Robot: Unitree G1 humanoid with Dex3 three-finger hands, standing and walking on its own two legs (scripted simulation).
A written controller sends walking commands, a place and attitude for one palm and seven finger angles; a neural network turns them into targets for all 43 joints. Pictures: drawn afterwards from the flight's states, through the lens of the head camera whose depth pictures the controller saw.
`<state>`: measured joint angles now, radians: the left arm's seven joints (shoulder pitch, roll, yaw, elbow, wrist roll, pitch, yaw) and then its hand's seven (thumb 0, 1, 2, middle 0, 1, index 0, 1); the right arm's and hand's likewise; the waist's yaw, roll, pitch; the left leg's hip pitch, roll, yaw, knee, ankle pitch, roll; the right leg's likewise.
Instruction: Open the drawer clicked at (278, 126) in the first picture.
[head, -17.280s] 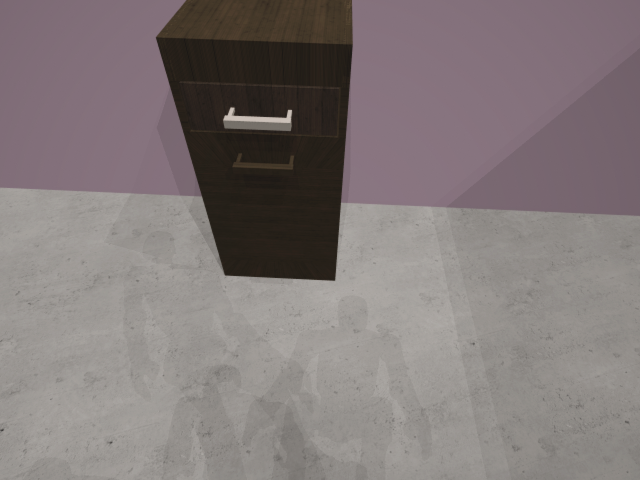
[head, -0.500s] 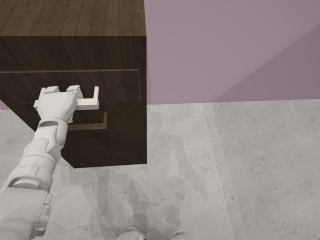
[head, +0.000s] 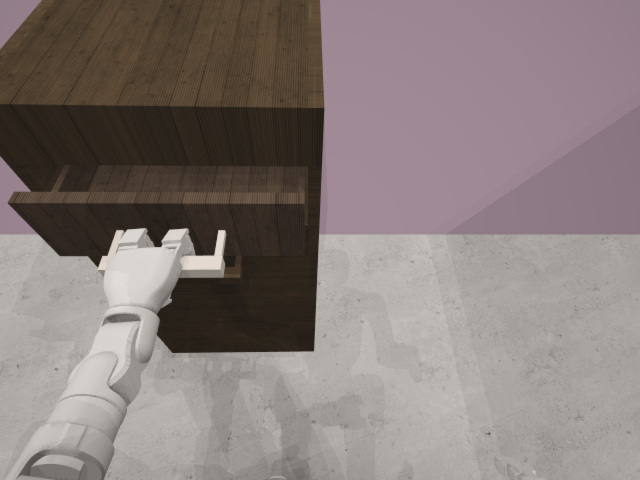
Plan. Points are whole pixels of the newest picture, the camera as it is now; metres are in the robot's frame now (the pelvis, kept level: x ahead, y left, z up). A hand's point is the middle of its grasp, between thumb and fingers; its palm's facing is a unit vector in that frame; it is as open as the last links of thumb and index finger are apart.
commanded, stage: pull the drawer open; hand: left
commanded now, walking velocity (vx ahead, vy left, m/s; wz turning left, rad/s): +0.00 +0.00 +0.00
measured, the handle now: (167, 252) +0.41 +0.24 +0.00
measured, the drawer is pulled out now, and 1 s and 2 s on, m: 0.07 0.19 0.30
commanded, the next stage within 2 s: none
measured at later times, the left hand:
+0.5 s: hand (151, 336) +0.30 +0.23 -0.02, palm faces -0.03 -0.10 -0.99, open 5.5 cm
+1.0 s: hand (140, 384) +0.24 +0.23 -0.02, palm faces -0.02 -0.10 -0.99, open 5.6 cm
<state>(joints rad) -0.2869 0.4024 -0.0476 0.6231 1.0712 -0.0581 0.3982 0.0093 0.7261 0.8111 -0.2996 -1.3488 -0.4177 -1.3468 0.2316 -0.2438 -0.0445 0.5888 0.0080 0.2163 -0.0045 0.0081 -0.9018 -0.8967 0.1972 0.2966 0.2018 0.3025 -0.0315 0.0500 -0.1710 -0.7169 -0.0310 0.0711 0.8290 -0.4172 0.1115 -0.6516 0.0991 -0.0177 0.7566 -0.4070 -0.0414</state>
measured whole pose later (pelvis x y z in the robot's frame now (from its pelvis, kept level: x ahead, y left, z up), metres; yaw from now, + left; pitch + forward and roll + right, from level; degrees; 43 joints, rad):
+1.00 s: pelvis -0.02 -0.01 +0.00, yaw +0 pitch +12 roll -2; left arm 0.15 0.38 -0.04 0.26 1.05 -0.05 0.42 0.01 0.71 0.81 -0.31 -1.35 -0.42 -1.35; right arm 0.18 -0.24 -0.02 0.56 0.00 0.15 0.00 0.01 -0.90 -0.90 0.20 0.30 0.20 0.30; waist 0.01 0.05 -0.15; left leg -0.66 -0.03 0.07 0.85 -0.41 0.10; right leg -0.61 0.10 -0.02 0.81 -0.42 -0.06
